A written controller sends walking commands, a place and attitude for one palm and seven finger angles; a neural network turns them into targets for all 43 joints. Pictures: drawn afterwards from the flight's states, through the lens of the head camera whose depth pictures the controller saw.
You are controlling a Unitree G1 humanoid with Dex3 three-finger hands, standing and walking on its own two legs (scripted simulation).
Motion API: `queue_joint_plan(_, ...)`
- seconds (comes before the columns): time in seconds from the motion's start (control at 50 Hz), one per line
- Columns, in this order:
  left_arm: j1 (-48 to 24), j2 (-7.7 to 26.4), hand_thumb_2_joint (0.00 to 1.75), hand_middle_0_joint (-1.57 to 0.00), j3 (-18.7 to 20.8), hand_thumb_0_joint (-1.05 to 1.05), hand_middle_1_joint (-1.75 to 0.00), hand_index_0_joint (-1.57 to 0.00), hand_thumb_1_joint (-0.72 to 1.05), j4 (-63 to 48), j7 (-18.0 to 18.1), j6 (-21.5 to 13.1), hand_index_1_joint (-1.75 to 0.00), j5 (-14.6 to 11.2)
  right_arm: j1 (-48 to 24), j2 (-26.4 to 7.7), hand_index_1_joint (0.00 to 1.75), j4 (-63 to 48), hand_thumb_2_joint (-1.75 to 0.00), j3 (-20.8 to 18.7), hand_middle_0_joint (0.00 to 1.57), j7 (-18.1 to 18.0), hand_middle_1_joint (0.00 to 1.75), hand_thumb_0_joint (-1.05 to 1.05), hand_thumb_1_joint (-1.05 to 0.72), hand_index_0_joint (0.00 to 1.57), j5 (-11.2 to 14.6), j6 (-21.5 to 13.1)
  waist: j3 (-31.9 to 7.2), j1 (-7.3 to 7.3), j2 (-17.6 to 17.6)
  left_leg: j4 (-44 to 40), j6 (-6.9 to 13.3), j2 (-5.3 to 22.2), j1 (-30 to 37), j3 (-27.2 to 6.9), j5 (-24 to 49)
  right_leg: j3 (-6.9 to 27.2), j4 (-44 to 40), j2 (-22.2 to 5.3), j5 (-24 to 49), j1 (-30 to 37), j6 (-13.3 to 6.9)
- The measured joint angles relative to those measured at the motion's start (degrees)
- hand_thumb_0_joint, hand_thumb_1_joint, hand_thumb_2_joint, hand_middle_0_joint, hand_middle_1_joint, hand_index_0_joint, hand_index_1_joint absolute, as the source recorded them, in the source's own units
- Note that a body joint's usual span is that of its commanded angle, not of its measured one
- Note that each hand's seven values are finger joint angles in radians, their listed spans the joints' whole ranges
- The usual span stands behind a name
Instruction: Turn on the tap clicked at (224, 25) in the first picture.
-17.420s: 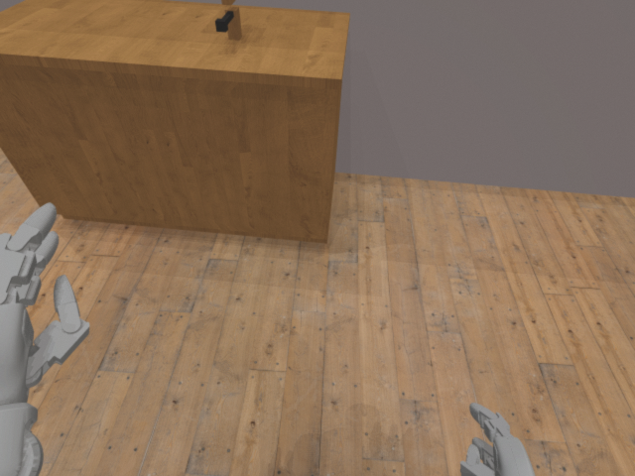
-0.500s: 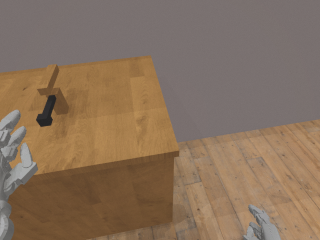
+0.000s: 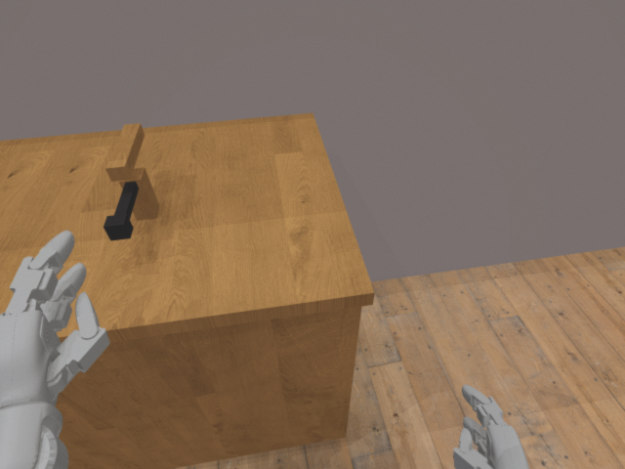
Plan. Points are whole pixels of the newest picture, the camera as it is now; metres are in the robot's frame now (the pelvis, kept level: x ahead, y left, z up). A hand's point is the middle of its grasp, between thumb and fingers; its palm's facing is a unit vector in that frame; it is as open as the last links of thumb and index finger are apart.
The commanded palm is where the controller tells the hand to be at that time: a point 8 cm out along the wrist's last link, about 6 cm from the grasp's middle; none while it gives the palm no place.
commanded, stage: turn the palm inward beside the body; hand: left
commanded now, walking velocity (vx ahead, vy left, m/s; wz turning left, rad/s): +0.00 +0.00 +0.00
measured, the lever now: (118, 227) +0.39 +0.35 +0.10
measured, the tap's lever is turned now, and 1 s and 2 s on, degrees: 0 0 0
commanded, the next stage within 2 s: reach beside the lever's end, fingers flat in 0.88 s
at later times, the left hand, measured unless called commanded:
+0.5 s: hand (105, 356) +0.17 +0.23 +0.15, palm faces +0.48 -0.87 -0.14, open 7.5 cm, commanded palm +0.12 +0.27 +0.16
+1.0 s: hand (129, 348) +0.18 +0.21 +0.15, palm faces +0.48 -0.87 -0.14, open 7.5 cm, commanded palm +0.13 +0.25 +0.16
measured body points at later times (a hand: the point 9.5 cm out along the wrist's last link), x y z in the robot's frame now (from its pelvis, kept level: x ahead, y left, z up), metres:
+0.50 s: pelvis -0.01 -0.01 +0.00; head -0.04 -0.03 +0.45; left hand +0.14 +0.27 +0.16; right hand +0.19 -0.22 -0.07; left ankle +0.01 +0.12 -0.72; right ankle +0.00 -0.11 -0.72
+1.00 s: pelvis +0.00 -0.02 +0.00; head -0.02 -0.05 +0.45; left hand +0.15 +0.25 +0.16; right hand +0.20 -0.24 -0.07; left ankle +0.01 +0.12 -0.72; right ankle +0.00 -0.11 -0.72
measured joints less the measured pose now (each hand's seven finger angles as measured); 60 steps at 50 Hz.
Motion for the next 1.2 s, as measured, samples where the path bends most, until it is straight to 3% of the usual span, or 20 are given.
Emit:
queue_joint_plan(0.36,2.8,-1.7,0.9,-0.2,-2.5,0.02,-0.3,-0.2,0.89,-2.7,2.2,2.6,-0.3,-0.9,0.2,-0.7,0.3,0.0,-0.9,0.2,0.2,-0.5,0.3,0.01,-0.91,0.2,0.3,-0.8,0.2,-0.2,0.0,0.4,-0.1,0.0,-0.2,-0.5,0.7,-0.5,0.2,0.0,0.6,0.1,-0.2)
queue_joint_plan(0.62,2.2,-2.4,0.9,-0.2,-2.0,0.02,-0.3,-0.2,0.89,-2.8,2.2,5.4,-0.3,-2.3,0.5,-0.9,0.3,0.8,-0.9,0.2,0.2,-0.8,0.3,0.02,-0.91,0.2,0.7,-1.6,0.0,-0.17,0.9,-0.5,-0.8,0.5,0.7,-1.1,0.9,-1.0,-0.4,0.5,0.5,0.8,-0.8)
queue_joint_plan(1.04,2.7,-2.8,0.9,-0.2,-2.1,0.02,-0.3,-0.2,0.89,-2.3,1.7,3.6,-0.3,-2.3,0.8,-1.5,0.3,0.7,-0.9,-0.7,0.2,-0.6,0.3,0.02,-0.91,0.2,0.5,-2.5,-0.2,-0.09,1.1,-1.3,-1.6,1.0,1.4,-1.7,0.3,-1.6,-0.6,1.0,-0.5,1.5,-1.6)
queue_joint_plan(1.2,-1.4,-2.0,0.9,-0.2,0.4,0.02,-0.3,-0.2,0.89,2.8,1.1,3.2,-0.3,-2.9,0.3,-1.3,0.3,1.7,-0.9,-0.7,0.2,-1.1,0.3,0.01,-0.91,0.2,0.5,-1.9,0.2,-0.18,0.9,-1.7,-1.6,1.1,1.4,-1.7,0.5,-1.6,-1.0,1.1,-0.3,1.5,-1.7)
